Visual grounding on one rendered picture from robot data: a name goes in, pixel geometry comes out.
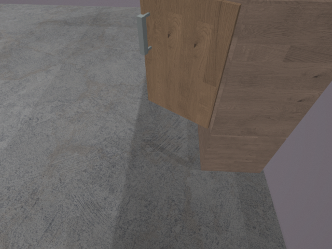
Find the handle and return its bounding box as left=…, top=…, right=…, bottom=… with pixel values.
left=136, top=12, right=152, bottom=56

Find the cupboard door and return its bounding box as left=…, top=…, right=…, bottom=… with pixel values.
left=140, top=0, right=241, bottom=129

